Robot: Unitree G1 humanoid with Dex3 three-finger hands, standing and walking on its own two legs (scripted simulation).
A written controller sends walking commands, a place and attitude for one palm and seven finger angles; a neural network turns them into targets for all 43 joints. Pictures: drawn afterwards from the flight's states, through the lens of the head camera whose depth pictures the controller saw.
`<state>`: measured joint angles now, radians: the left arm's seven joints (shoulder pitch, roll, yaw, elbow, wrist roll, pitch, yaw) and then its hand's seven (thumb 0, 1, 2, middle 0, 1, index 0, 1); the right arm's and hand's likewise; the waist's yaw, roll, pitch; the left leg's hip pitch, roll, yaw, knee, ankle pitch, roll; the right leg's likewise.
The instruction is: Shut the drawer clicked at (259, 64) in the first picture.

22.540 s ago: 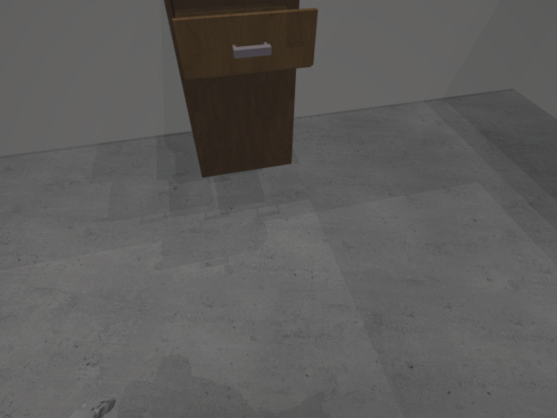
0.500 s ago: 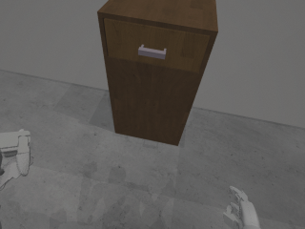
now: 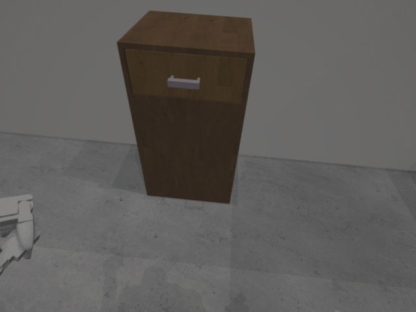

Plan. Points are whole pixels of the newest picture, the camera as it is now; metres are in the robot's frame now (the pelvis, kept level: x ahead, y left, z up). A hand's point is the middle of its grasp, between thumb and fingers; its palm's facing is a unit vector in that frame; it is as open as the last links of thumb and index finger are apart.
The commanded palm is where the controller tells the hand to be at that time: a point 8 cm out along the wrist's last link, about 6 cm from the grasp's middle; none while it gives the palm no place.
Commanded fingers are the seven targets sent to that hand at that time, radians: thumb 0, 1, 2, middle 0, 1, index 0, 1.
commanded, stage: stop stepping back and stand still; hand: left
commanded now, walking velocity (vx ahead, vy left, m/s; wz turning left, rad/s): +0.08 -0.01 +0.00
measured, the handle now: (184, 81) +0.91 +0.12 +0.02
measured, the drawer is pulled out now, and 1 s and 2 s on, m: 0.00 0.00 0.00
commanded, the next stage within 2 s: let the arm hang, fingers relaxed in 0.32 s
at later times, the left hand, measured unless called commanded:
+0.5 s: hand (50, 273) +0.17 +0.26 +0.07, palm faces +0.25 -0.84 -0.48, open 3.2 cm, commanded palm none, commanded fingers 0.00 0.90 0.90 -1.20 -1.38 -1.20 -1.38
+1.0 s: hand out of the picture -0.12 +0.21 -0.16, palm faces +0.05 -0.97 -0.25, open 5.3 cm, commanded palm none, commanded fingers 0.00 0.90 0.90 -0.20 -0.30 -0.20 -0.30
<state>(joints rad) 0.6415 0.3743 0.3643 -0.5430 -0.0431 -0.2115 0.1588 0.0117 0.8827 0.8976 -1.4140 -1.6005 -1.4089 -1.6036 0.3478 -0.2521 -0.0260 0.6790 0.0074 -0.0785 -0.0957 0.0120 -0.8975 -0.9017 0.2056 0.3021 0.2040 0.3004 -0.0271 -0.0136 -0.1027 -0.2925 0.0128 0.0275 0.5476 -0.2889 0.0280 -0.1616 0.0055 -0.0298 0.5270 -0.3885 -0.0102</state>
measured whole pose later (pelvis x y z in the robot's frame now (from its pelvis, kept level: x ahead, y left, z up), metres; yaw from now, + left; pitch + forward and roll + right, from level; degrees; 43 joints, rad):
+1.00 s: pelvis -0.07 +0.01 +0.01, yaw +2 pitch -1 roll -1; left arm 0.36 0.22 0.01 1.10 0.01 0.03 0.01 0.01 0.90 0.90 -0.57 -0.73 -0.56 -0.72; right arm 0.29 -0.18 -0.02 1.05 -0.02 0.04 -0.03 0.01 -0.90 -0.90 0.20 0.30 0.20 0.30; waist 0.01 0.03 0.07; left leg -0.30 -0.02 -0.02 0.45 -0.13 0.03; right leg -0.18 0.00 -0.08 0.44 -0.24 -0.02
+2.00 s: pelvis -0.04 -0.02 +0.01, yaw +1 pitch -2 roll +0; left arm 0.30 0.10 0.01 1.17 0.00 -0.01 0.04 0.00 0.91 0.90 -0.20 -0.30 -0.20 -0.30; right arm 0.28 -0.11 -0.01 1.15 -0.02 0.01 -0.05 0.00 -0.91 -0.90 0.20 0.30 0.20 0.30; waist -0.01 0.02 0.06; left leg -0.22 0.01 -0.02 0.44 -0.18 -0.02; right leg -0.10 0.03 -0.07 0.41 -0.28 -0.05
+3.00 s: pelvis -0.03 -0.03 +0.01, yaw +1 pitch -2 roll +0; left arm 0.27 0.13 0.02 1.15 0.00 -0.01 0.03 0.00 0.91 0.90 -0.20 -0.30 -0.20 -0.30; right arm 0.27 -0.15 -0.01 1.15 -0.02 0.01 -0.05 0.00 -0.90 -0.90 0.20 0.30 0.20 0.30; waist -0.01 0.02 0.06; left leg -0.20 0.03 -0.03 0.42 -0.18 -0.03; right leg -0.08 0.05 -0.07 0.38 -0.27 -0.06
